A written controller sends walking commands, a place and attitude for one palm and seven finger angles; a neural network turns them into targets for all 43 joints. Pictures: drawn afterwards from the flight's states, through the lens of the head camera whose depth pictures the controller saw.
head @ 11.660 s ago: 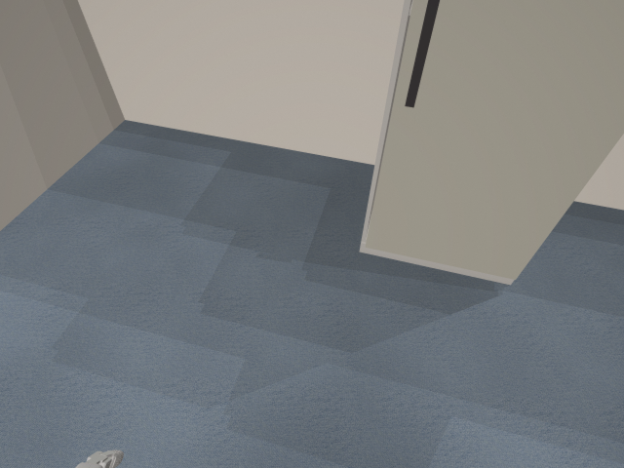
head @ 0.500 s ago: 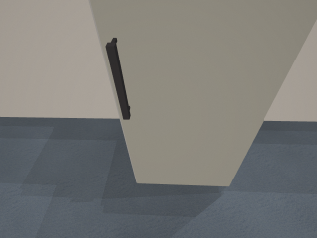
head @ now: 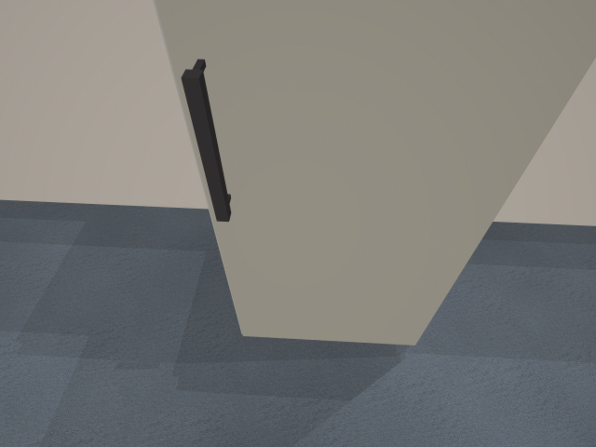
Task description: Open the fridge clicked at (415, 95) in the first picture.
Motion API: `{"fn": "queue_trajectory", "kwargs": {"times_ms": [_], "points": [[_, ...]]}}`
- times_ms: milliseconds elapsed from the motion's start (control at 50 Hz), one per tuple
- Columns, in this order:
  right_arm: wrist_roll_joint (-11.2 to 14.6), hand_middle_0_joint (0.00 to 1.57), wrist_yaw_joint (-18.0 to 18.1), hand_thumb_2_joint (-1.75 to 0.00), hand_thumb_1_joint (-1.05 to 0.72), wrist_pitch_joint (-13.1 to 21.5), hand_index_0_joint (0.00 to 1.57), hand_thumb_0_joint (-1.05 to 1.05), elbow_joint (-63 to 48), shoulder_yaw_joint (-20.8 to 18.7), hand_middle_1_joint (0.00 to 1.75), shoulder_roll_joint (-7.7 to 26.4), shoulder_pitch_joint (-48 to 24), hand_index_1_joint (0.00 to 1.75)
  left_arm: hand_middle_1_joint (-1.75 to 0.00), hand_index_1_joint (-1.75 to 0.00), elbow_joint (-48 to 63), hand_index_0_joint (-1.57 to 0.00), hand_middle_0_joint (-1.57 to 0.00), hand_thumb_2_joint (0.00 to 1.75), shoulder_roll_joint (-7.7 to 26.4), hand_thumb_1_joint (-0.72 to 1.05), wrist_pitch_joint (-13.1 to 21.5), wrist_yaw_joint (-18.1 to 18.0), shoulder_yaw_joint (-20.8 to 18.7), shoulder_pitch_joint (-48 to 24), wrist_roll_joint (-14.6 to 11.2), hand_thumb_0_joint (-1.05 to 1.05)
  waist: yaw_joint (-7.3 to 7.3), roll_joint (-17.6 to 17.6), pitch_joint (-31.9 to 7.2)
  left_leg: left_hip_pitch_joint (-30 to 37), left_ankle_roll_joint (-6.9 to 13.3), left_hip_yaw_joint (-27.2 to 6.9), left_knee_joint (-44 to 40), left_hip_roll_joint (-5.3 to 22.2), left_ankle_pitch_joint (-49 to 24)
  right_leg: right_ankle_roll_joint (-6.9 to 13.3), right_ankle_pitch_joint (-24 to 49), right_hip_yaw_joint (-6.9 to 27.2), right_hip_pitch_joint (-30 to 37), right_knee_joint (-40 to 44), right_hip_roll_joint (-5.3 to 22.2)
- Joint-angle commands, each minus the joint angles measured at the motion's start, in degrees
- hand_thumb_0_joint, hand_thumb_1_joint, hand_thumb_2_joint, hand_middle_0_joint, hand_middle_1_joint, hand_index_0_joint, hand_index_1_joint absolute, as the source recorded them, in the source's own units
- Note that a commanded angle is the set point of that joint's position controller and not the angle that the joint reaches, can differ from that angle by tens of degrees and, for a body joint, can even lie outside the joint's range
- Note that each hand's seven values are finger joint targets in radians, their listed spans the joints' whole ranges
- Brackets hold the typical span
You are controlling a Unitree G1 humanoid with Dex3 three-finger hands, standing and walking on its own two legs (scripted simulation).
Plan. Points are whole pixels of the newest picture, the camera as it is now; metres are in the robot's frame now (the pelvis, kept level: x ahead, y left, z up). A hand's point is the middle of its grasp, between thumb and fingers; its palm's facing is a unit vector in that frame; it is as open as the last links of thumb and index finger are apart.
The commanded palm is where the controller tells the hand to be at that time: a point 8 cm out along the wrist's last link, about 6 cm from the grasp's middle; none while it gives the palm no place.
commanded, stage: look again from close up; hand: left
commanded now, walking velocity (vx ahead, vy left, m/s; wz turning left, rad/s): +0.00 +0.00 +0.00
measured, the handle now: (213, 150) +0.53 +0.17 +0.11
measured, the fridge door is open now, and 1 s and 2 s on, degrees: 0 0 0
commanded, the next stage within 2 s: raise the hand to about handle height in 0.30 s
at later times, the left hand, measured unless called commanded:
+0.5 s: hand out of the picture +0.13 +0.20 -0.10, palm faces +0.25 -0.95 -0.20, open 7.5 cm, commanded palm +0.10 +0.25 -0.06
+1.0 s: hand (123, 412) +0.16 +0.23 -0.01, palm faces +0.02 -1.00 -0.05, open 9.7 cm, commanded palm +0.14 +0.29 +0.01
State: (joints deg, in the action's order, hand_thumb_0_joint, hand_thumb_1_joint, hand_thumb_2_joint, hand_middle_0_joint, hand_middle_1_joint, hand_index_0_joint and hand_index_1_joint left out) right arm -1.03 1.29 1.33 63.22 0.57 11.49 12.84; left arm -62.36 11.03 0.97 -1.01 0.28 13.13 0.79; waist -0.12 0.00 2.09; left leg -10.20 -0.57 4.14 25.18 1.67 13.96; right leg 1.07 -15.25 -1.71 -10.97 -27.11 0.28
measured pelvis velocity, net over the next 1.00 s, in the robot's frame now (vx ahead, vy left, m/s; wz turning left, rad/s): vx -0.03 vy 0.00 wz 0.07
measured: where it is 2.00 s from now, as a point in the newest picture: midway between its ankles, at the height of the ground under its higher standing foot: outside the picture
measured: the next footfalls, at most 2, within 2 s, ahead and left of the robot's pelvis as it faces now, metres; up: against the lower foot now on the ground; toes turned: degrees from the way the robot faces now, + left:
none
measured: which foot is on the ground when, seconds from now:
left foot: down 0.00-1.00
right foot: down 0.00-1.00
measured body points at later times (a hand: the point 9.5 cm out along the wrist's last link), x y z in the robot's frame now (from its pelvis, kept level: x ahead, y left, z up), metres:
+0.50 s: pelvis +0.00 -0.01 +0.00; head +0.02 -0.01 +0.45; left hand +0.11 +0.25 -0.08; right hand +0.07 -0.26 -0.14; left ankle -0.01 +0.13 -0.74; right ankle -0.01 -0.11 -0.74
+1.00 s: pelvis -0.03 +0.00 -0.07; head +0.01 +0.03 +0.38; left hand +0.15 +0.28 +0.00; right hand +0.19 -0.21 -0.12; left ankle -0.01 +0.13 -0.74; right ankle -0.01 -0.11 -0.74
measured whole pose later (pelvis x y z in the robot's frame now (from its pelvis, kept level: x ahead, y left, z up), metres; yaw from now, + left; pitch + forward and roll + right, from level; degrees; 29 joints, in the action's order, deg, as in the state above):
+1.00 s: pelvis -0.03 +0.00 -0.07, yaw +4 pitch +9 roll -3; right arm 1.9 4.0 14.8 32.5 1.4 12.7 11.1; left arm -0.8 16.0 21.9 23.2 -13.3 20.2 -17.8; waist -2.2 -0.4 -4.4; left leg -41.8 -0.5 -2.6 59.8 2.3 26.7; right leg 1.4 -26.8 -7.1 -37.8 -56.1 0.6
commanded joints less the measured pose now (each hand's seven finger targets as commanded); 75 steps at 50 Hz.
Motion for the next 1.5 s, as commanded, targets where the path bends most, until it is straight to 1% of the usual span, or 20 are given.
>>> {"fn": "queue_trajectory", "kwargs": {"times_ms": [0, 360, 380, 400, 420, 440, 460, 480, 500, 540, 580, 620, 660, 720, 800, 860, 1020, 1180, 1360, 1480], "points": [[0.1, 0.2, 0.2, -0.9, -0.9, 0.8, 0.2, 0.0, -2.2, -1.3, 0.3, 6.6, 1.4, 0.3, -0.3, -0.3, 2.2, -0.2, -0.2, 0.9, 8.2, 0.9, 1.1, -0.7, -1.7, 1.9, 0.0, 0.0, 0.09, -0.7, -0.5, 0.1, 1.6, -4.8, -4.4, 4.7, -7.6, 1.4, 11.0, 6.2, -0.2, 5.1, 6.1], [0.1, 0.2, 0.2, -0.9, -0.9, 0.6, 0.2, 0.0, -1.6, -1.4, 0.3, 7.5, 0.2, 0.3, -0.3, -0.3, 2.5, -0.2, -0.2, 0.9, 9.7, 0.9, 1.2, -0.6, -2.0, 1.0, 0.0, 0.0, -0.09, 0.2, -0.8, 1.2, 1.3, -4.5, -4.7, 4.8, -8.6, 1.7, 13.1, 6.3, 0.7, 6.2, 6.4], [1.0, 0.2, -0.2, -0.9, -0.9, 0.5, 0.2, 0.0, -5.1, -1.9, 0.3, 6.5, -3.4, 0.3, -0.3, -0.3, -0.1, -0.2, -0.2, 0.9, 7.1, 0.9, 1.8, -3.2, -1.7, 8.9, 0.1, 0.0, -2.3, 4.2, -0.7, -3.3, -0.4, -1.0, 9.0, 4.9, -5.3, -2.2, 37.8, 10.6, 2.3, 6.3, 11.1], [3.5, 0.2, 2.4, -0.9, -0.9, 8.9, 0.2, 0.0, -23.7, -3.3, 0.3, 13.7, -0.9, 0.3, -0.32, -0.32, 84.9, -0.2, -0.2, 0.89, 24.1, 0.88, 15.1, -2.3, -14.6, -36.9, -10.9, 0.0, 4.42, -6.9, -27.8, 9.0, 2.1, -2.6, -0.4, -2.4, -15.2, 0.8, 32.2, 5.0, 8.1, 0.4, 4.9], [3.1, 0.2, 4.6, -0.9, -0.9, 12.7, 0.2, 0.0, -22.1, -1.8, 0.3, 8.7, -2.9, 0.3, -0.33, -0.33, 79.9, -0.2, -0.2, 0.88, 28.8, 0.85, 15.1, -4.7, -19.2, -22.3, -7.4, 0.0, 0.64, -13.9, -22.3, 12.0, 2.0, -0.2, 0.2, -1.6, -17.7, 1.2, 21.7, 3.8, 4.7, -1.9, 1.8], [2.4, 0.2, 4.5, -0.9, -0.9, 14.9, 0.2, 0.0, -24.1, -2.3, 0.3, 6.8, -4.1, 0.3, -0.34, -0.34, 68.3, -0.21, -0.21, 0.87, 7.0, 0.83, 9.0, -3.4, -7.2, 5.8, -9.2, 0.0, -0.52, -13.4, -18.0, 8.0, 2.1, -1.4, 0.0, -0.9, -21.8, 1.1, 15.6, -0.8, 2.0, -2.4, 0.5], [3.5, 0.2, 4.3, -0.9, -0.9, 15.5, 0.2, 0.0, -22.4, -3.4, 0.3, 8.0, -2.7, 0.3, -0.36, -0.36, 61.6, -0.21, -0.21, 0.86, 4.4, 0.81, 7.9, -3.1, -9.6, 5.6, -11.0, 0.0, 1.93, -5.5, -11.3, 3.7, 1.4, -2.4, 3.2, -1.0, -18.3, 0.1, 13.7, -2.9, -3.9, -1.4, 0.6], [2.9, 0.2, 4.0, -0.9, -0.9, 16.2, 0.2, 0.0, -25.2, -4.3, 0.3, 9.2, -3.7, 0.3, -0.37, -0.37, 61.5, -0.21, -0.21, 0.85, 4.4, 0.78, 10.8, -1.3, -9.8, 2.8, -11.8, 0.0, 2.74, -0.5, -3.7, -2.2, 1.4, -3.0, 5.5, -1.3, -12.7, -0.8, 11.0, -3.3, -9.7, -1.8, 0.5], [2.1, 0.2, 3.6, -0.9, -0.9, 16.5, 0.2, 0.0, -25.3, -5.4, 0.3, 9.4, -3.3, 0.3, -0.39, -0.39, 55.3, -0.21, -0.21, 0.84, 4.6, 0.76, 14.3, 0.9, -12.6, 8.9, -12.6, 0.0, 1.73, 5.9, -2.9, -7.3, 1.0, -3.0, 7.6, -1.4, -8.4, -1.2, 6.6, -3.8, -13.4, -3.1, 0.2], [1.9, 0.2, 1.7, -0.9, -0.9, 17.0, 0.2, 0.0, -28.3, -5.9, 0.3, 8.8, -4.7, 0.3, -0.42, -0.42, 46.4, -0.21, -0.21, 0.82, -0.2, 0.71, 22.2, 8.3, -12.1, 22.0, -14.6, 0.0, -2.22, 11.8, -2.9, -17.4, 0.0, -2.9, 12.7, -2.4, -4.6, -0.8, 4.1, -3.4, -16.8, -9.4, 0.1], [2.0, 0.2, 0.2, -0.9, -0.9, 17.3, 0.2, 0.0, -31.3, -6.6, 0.3, 9.2, -6.2, 0.3, -0.45, -0.45, 46.3, -0.22, -0.22, 0.8, 1.4, 0.67, 31.2, 16.2, -13.1, 22.0, -16.6, 0.0, -2.98, 11.3, -5.7, -25.3, -0.5, -2.3, 18.9, -3.0, 0.4, -0.6, -0.2, -0.9, -20.2, -14.7, 0.7], [2.4, 0.2, -1.0, -0.9, -0.9, 17.9, 0.2, 0.0, -35.0, -6.9, 0.3, 10.2, -6.2, 0.3, -0.48, -0.48, 46.8, -0.22, -0.22, 0.78, 7.6, 0.62, 36.6, 24.5, -16.9, 20.4, -17.7, 0.0, -3.06, 6.8, -9.2, -28.6, -0.3, -2.4, 24.1, -3.3, 1.0, 0.0, 0.8, 3.6, -19.9, -17.8, 2.3], [3.4, 0.2, -0.4, -0.9, -0.9, 17.3, 0.2, 0.0, -39.4, -6.6, 0.3, 10.5, -7.2, 0.3, -0.51, -0.51, 53.4, -0.22, -0.22, 0.76, 10.7, 0.57, 34.9, 28.2, -19.8, 16.2, -20.5, 0.0, -3.53, 4.1, -15.7, -30.2, 0.7, -1.0, 25.9, -3.9, 3.0, -0.6, -4.4, 6.2, -18.6, -17.4, 2.8], [3.5, 0.2, 1.2, -0.9, -0.9, 16.7, 0.2, 0.0, -42.2, -5.9, 0.3, 10.1, -5.7, 0.3, -0.55, -0.55, 64.7, -0.23, -0.23, 0.73, 12.6, 0.5, 31.3, 26.9, -22.2, 6.7, -24.2, 0.0, -2.29, 1.5, -16.9, -29.7, 1.4, -2.1, 27.2, -3.3, 6.0, -1.1, -13.3, 7.1, -21.7, -16.5, 1.8], [2.9, 0.2, 2.4, -0.9, -0.9, 16.7, 0.2, 0.0, -40.8, -4.9, 0.3, 9.4, -2.3, 0.3, -0.62, -0.62, 78.9, -0.24, -0.24, 0.69, 11.5, 0.41, 31.6, 22.4, -17.8, 0.3, -21.0, 0.0, 1.2, -5.2, -19.0, -23.5, 2.4, -4.4, 26.8, -1.5, 2.0, -0.2, -4.4, 2.8, -24.4, -19.4, -0.2], [3.0, 0.2, 3.2, -0.9, -0.9, 16.8, 0.2, 0.0, -39.1, -4.0, 0.3, 9.9, -1.6, 0.3, -0.66, -0.66, 77.5, -0.24, -0.24, 0.66, 11.3, 0.34, 29.3, 22.8, -14.5, -1.9, -19.0, 0.0, 3.14, -6.7, -15.3, -23.1, 2.4, -5.8, 26.2, -1.1, 3.2, 0.0, -3.8, 1.0, -27.1, -19.7, -1.0], [3.7, 0.2, 3.5, -0.9, -0.9, 16.2, 0.2, 0.0, -40.1, -2.5, 0.3, 9.5, -4.3, 0.3, -0.78, -0.78, 71.5, -0.25, -0.25, 0.58, 16.7, 0.15, 17.3, 23.6, -23.3, 5.0, -21.6, 0.0, -1.95, -4.4, -17.8, -21.2, 1.6, -6.7, 19.8, -1.3, 1.5, 0.2, -3.4, -1.6, -18.1, -16.2, -1.2], [3.7, 0.2, 3.1, -0.9, -0.9, 17.5, 0.2, 0.0, -39.9, -2.1, 0.3, 10.1, -2.4, 0.3, -0.9, -0.9, 73.3, -0.27, -0.27, 0.5, 15.0, -0.03, 17.0, 22.5, -21.8, 2.3, -22.1, 0.0, -0.65, -2.8, -15.5, -18.4, 1.4, -6.6, 16.6, -1.1, 1.0, -0.3, -2.2, -2.8, -18.1, -14.3, -1.4], [4.0, 0.2, 4.1, -0.9, -0.9, 18.4, 0.2, 0.0, -39.1, -1.5, 0.3, 10.8, -1.8, 0.3, -1.03, -1.03, 76.1, -0.28, -0.28, 0.41, 19.8, -0.24, 14.9, 23.1, -24.7, -5.5, -22.4, 0.0, -1.17, -7.0, -16.4, -12.3, 1.2, -7.1, 13.0, -1.1, -2.0, 0.2, 0.9, -3.0, -13.7, -11.7, -1.3], [4.4, 0.2, 4.4, -0.9, -0.9, 17.9, 0.2, 0.0, -38.9, -1.1, 0.3, 11.0, -2.1, 0.3, -1.12, -1.12, 72.8, -0.29, -0.29, 0.35, 20.9, -0.38, 11.0, 24.1, -25.8, -8.5, -22.8, 0.0, -1.27, -6.6, -14.5, -9.6, 1.1, -7.1, 10.8, -1.0, -4.5, 0.1, 4.4, -3.3, -11.4, -9.4, -1.5]]}}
